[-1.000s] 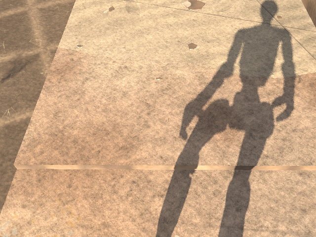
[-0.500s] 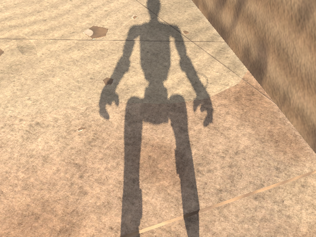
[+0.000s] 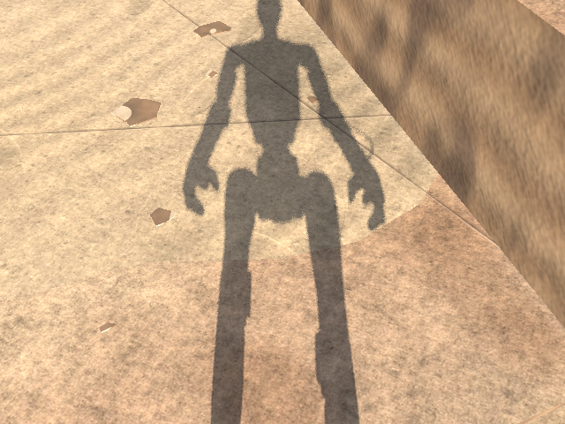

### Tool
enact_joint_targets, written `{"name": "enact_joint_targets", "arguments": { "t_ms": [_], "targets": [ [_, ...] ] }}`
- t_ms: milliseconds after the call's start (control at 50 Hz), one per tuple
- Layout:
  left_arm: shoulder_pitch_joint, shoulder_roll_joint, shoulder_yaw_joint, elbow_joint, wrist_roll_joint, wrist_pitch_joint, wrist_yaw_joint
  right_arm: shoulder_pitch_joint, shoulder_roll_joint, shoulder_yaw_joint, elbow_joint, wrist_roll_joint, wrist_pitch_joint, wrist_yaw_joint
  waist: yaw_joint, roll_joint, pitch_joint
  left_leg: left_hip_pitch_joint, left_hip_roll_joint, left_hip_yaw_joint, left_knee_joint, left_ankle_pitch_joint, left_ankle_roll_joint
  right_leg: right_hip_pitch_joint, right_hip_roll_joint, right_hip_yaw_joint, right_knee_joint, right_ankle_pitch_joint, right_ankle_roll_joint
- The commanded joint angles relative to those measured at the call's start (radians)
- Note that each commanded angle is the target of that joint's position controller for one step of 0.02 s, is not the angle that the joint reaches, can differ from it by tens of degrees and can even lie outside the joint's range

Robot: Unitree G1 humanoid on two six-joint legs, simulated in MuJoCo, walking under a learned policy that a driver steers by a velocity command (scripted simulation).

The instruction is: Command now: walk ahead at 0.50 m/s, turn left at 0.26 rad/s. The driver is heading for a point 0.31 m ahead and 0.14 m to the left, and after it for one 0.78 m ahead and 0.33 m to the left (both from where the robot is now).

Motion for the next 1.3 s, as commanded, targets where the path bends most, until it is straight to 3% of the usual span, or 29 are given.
{"name": "enact_joint_targets", "arguments": {
  "t_ms": [20, 100, 160, 220, 280, 300, 320, 340, 360, 380, 400, 420, 440, 460, 540, 640, 700, 760, 800, 820, 840, 860, 880, 900, 960, 1060, 1180, 1240, 1300],
  "targets": [
    [-0.025, 0.11, 0.032, -0.036, 0.009, -0.033, 0.011, 0.054, -0.036, -0.014, -0.036, -0.004, 0.021, -0.008, -0.028, -0.109, -0.02, -0.11, 0.036, -0.065, 0.016, 0.105, -0.019, 0.057, -0.304, 0.163, -0.232, 0.241, -0.171],
    [0.01, 0.108, 0.03, 0.001, 0.009, -0.019, 0.028, -0.036, -0.022, -0.013, -0.071, -0.009, 0.028, -0.001, -0.007, -0.097, 0.03, -0.238, 0.016, -0.069, -0.072, 0.226, -0.023, 0.121, -0.291, 0.051, -0.238, 0.22, -0.131],
    [0.04, 0.142, 0.037, 0.018, 0.003, -0.004, 0.038, -0.17, 0.021, 0.013, -0.129, -0.021, 0.025, 0.019, 0.044, -0.081, 0.07, -0.207, 0.005, 0.035, -0.241, 0.254, -0.008, 0.124, -0.291, -0.033, -0.257, 0.246, -0.11],
    [0.094, 0.164, 0.042, 0.048, -0.009, 0.015, 0.043, -0.231, 0.024, 0.019, -0.184, -0.019, 0.016, 0.043, 0.061, -0.097, 0.068, -0.247, -0.012, 0.102, -0.257, 0.128, 0.039, 0.253, -0.344, -0.061, -0.186, 0.432, -0.105],
    [0.048, 0.198, 0.042, 0.033, -0.015, 0.036, 0.056, -0.134, -0.022, -0.005, -0.201, -0.014, 0.015, 0.057, -0.028, -0.17, -0.047, -0.009, -0.131, 0.213, -0.295, 0.002, 0.106, 0.267, -0.336, -0.121, 0.038, 1.019, -0.064],
    [0.019, 0.216, 0.043, 0.029, -0.024, 0.042, 0.064, -0.006, -0.058, -0.027, -0.178, -0.011, 0.016, 0.058, -0.109, -0.183, -0.114, 0.175, -0.181, 0.229, -0.372, 0.039, 0.138, 0.232, -0.315, -0.143, 0.205, 1.136, -0.041],
    [0.025, 0.211, 0.037, 0.023, -0.029, 0.035, 0.07, 0.154, -0.147, -0.07, -0.143, -0.009, 0.018, 0.047, -0.184, -0.136, -0.2, 0.46, -0.195, 0.145, -0.484, 0.126, 0.179, 0.095, -0.265, -0.142, 0.428, 0.956, 0.001],
    [0.08, 0.094, 0.002, -0.039, -0.002, 0.012, 0.061, 0.24, -0.297, -0.115, -0.13, -0.005, 0.026, 0.025, -0.147, 0.153, -0.284, 0.791, 0.084, -0.433, -0.644, -0.08, 0.355, -0.336, -0.102, -0.111, 0.861, 0.186, 0.086],
    [0.028, 0.101, -0.006, -0.046, -0.005, -0.034, 0.039, 0.22, -0.281, -0.098, -0.162, -0.025, 0.015, 0.02, -0.138, 0.131, -0.438, 0.879, 0.201, -0.878, -0.849, -0.168, 0.418, -0.469, 0.012, 0.18, 1.02, -0.318, 0.07],
    [-0.053, 0.145, 0.013, -0.067, -0.051, -0.056, 0.018, 0.176, -0.206, -0.072, -0.171, -0.039, 0.002, 0.022, -0.138, 0.059, -0.321, 0.819, 0.205, -0.767, -0.876, -0.177, 0.367, -0.584, -0.038, 0.24, 1.066, -0.273, 0.048],
    [-0.088, 0.124, 0.006, -0.074, -0.053, -0.066, 0.014, 0.14, -0.147, -0.058, -0.171, -0.033, -0.005, 0.021, -0.11, 0.004, -0.201, 0.674, 0.17, -0.627, -0.869, -0.15, 0.332, -0.596, -0.084, 0.223, 0.991, -0.206, 0.025],
    [-0.093, 0.113, 0.008, -0.07, -0.03, -0.068, 0.021, 0.082, -0.111, -0.047, -0.174, -0.026, -0.007, 0.021, -0.064, -0.045, -0.115, 0.526, 0.125, -0.51, -0.87, -0.057, 0.303, -0.554, -0.121, 0.204, 0.93, -0.168, 0.025],
    [-0.064, 0.124, 0.019, -0.061, -0.019, -0.056, 0.029, 0.027, -0.073, -0.035, -0.188, -0.032, -0.009, 0.021, -0.013, -0.024, -0.079, 0.406, 0.081, -0.403, -0.884, 0.039, 0.28, -0.473, -0.155, 0.202, 0.868, -0.13, 0.024],
    [-0.036, 0.128, 0.022, -0.057, -0.016, -0.04, 0.028, 0.001, -0.055, -0.03, -0.205, -0.037, -0.009, 0.02, 0.011, 0.016, -0.07, 0.347, 0.055, -0.36, -0.906, 0.081, 0.281, -0.431, -0.158, 0.197, 0.875, -0.119, 0.029],
    [-0.104, 0.085, 0.01, -0.09, 0.011, -0.009, 0.037, 0.035, -0.1, -0.045, -0.213, -0.017, -0.011, -0.003, 0.011, -0.013, -0.035, 0.268, -0.005, -0.211, -0.952, 0.249, 0.276, -0.423, -0.14, 0.137, 0.653, -0.004, 0.091],
    [-0.279, 0.061, -0.006, -0.129, -0.011, -0.022, 0.026, 0.11, -0.127, -0.054, -0.208, -0.01, -0.005, -0.018, -0.068, 0.049, -0.027, 0.316, -0.021, -0.196, -0.927, 0.184, 0.234, -0.373, -0.074, 0.135, 0.28, 0.214, 0.125],
    [-0.329, 0.098, 0.004, -0.15, -0.024, -0.037, 0.008, 0.148, -0.138, -0.059, -0.199, -0.003, 0.008, -0.022, -0.085, 0.064, -0.031, 0.371, 0.015, -0.267, -0.871, 0.144, 0.222, -0.322, -0.052, 0.159, 0.178, 0.221, 0.123],
    [-0.271, 0.141, 0.024, -0.145, -0.028, -0.051, -0.003, 0.131, -0.136, -0.062, -0.208, -0.006, 0.018, -0.026, -0.045, 0.1, -0.04, 0.427, 0.041, -0.352, -0.776, 0.147, 0.192, -0.24, -0.048, 0.177, 0.122, 0.119, 0.088],
    [-0.106, 0.179, 0.048, -0.107, -0.016, -0.062, 0.004, 0.108, -0.087, -0.048, -0.228, -0.012, 0.02, -0.023, 0.041, 0.09, -0.124, 0.386, -0.031, -0.325, -0.599, 0.203, 0.14, 0.008, -0.073, 0.174, 0.073, 0.105, 0.033],
    [0.038, 0.238, 0.062, -0.098, 0.003, -0.064, 0.013, 0.12, -0.02, -0.022, -0.249, -0.029, 0.016, -0.019, 0.092, -0.038, -0.271, 0.268, -0.096, -0.233, -0.31, 0.072, 0.1, 0.261, -0.256, 0.349, 0.083, 0.032, -0.03],
    [0.099, 0.314, 0.079, -0.067, 0.016, -0.05, 0.009, 0.261, 0.024, -0.006, -0.284, 0.0, 0.006, -0.018, 0.019, -0.401, -0.362, -0.095, -0.211, -0.112, -0.001, -0.295, 0.04, 0.544, -0.461, 0.828, -0.026, -0.195, -0.191],
    [0.083, 0.215, 0.059, -0.078, -0.004, -0.045, 0.006, 0.247, -0.086, -0.024, -0.254, 0.012, 0.006, -0.023, 0.047, -0.299, -0.293, -0.224, -0.13, -0.135, 0.145, -0.251, 0.025, 0.508, -0.468, 0.893, -0.069, -0.406, -0.189],
    [0.05, 0.154, 0.041, -0.086, -0.01, -0.038, 0.013, 0.137, -0.138, -0.038, -0.264, 0.002, 0.012, -0.023, 0.078, -0.194, -0.176, -0.249, -0.097, -0.116, 0.18, -0.155, 0.019, 0.4, -0.423, 0.721, -0.072, -0.362, -0.145],
    [0.011, 0.137, 0.031, -0.087, -0.002, -0.032, 0.015, 0.082, -0.129, -0.039, -0.274, -0.009, 0.016, -0.023, 0.066, -0.125, -0.115, -0.213, -0.066, -0.094, 0.164, -0.084, 0.014, 0.287, -0.376, 0.584, -0.08, -0.216, -0.12],
    [-0.026, 0.102, 0.019, -0.065, 0.004, -0.031, 0.021, 0.053, -0.086, -0.041, -0.295, -0.002, 0.024, -0.006, 0.025, -0.164, -0.04, -0.134, -0.015, -0.081, 0.066, 0.005, 0.011, 0.135, -0.293, 0.355, -0.14, 0.01, -0.099],
    [-0.006, 0.154, 0.036, -0.018, -0.002, -0.037, 0.026, -0.017, -0.037, -0.027, -0.324, -0.01, 0.038, 0.001, 0.02, -0.121, -0.007, -0.194, 0.002, -0.056, -0.085, 0.106, -0.012, 0.14, -0.308, 0.187, -0.186, 0.218, -0.126],
    [0.017, 0.193, 0.04, 0.023, -0.012, -0.012, 0.034, -0.191, 0.002, -0.007, -0.358, -0.016, 0.019, 0.036, 0.073, -0.091, 0.054, -0.075, -0.039, 0.052, -0.44, 0.322, 0.011, 0.145, -0.27, -0.003, -0.166, 0.406, -0.084],
    [0.046, 0.229, 0.046, 0.048, -0.034, 0.006, 0.036, -0.202, -0.022, -0.019, -0.378, -0.021, 0.012, 0.051, 0.054, -0.128, 0.02, 0.025, -0.097, 0.094, -0.537, 0.264, 0.047, 0.217, -0.289, -0.025, -0.068, 0.669, -0.065],
    [0.02, 0.234, 0.045, 0.046, -0.05, 0.015, 0.045, 0.053, -0.119, -0.071, -0.313, -0.035, 0.012, 0.04, -0.106, -0.125, -0.128, 0.405, -0.17, 0.103, -0.699, 0.401, 0.124, 0.168, -0.237, -0.07, 0.273, 0.78, 0.001]
  ]
}}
